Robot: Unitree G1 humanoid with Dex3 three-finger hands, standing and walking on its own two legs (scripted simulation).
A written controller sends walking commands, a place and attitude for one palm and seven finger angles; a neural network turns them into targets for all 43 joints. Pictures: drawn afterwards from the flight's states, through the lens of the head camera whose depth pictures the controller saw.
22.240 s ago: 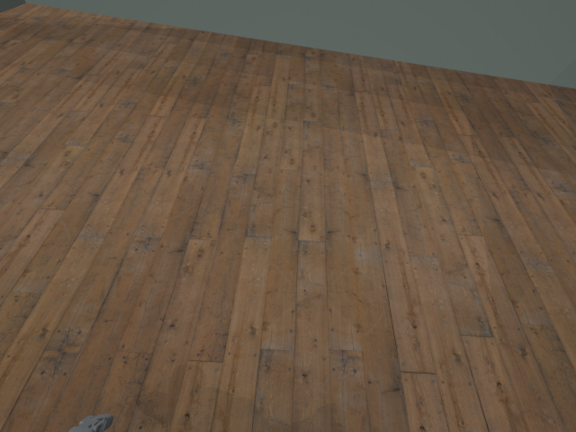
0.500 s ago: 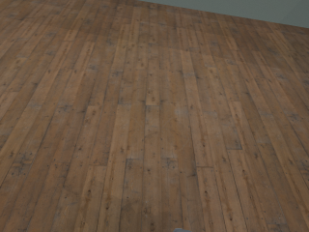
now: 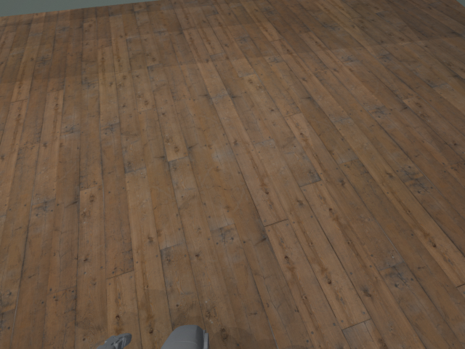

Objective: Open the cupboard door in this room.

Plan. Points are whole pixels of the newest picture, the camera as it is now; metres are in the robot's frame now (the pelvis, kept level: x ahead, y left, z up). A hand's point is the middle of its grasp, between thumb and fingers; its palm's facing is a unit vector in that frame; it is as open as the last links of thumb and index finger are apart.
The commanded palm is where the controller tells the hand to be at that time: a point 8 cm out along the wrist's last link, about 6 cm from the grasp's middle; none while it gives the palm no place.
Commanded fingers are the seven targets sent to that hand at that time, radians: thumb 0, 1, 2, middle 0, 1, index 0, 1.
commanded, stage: turn or walk to find it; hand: left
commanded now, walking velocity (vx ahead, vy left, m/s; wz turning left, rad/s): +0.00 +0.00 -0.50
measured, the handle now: out of the picture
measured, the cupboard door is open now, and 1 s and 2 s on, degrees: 0 0 0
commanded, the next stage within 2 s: none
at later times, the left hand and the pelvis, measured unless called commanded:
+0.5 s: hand out of the picture +0.10 +0.26 -0.17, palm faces -0.16 -0.97 -0.21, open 7.4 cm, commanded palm none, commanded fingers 0.00 0.90 0.90 -0.20 -0.30 -0.20 -0.30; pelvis +0.00 +0.06 +0.01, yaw -15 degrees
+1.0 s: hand (190, 324) +0.18 +0.11 -0.15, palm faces -0.49 -0.83 -0.27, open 7.4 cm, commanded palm none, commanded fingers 0.00 0.90 0.90 -0.20 -0.30 -0.20 -0.30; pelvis -0.03 +0.01 -0.01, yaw -31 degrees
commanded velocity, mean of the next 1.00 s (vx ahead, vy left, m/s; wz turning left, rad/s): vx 0.00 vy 0.00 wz -0.50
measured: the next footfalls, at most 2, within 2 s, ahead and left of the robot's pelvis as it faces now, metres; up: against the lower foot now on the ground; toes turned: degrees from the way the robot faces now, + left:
left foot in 0.38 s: +0.06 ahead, +0.14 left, +0.00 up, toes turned -8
right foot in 0.90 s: -0.03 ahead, -0.09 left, +0.00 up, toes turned -35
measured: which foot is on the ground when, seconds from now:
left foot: up 0.00-0.36, down 0.38-0.90, up 0.92-1.00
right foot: down 0.00-0.38, up 0.40-0.88, down 0.90-1.00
